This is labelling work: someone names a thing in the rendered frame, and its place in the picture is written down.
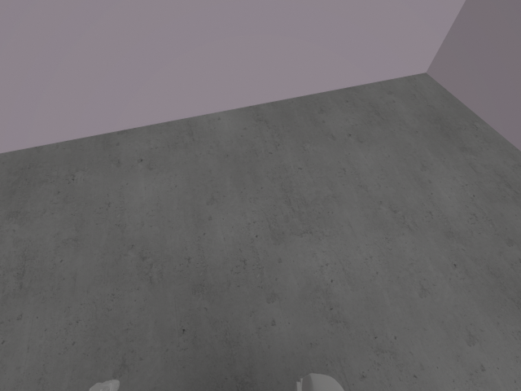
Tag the robot right thigh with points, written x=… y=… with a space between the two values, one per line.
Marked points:
x=318 y=382

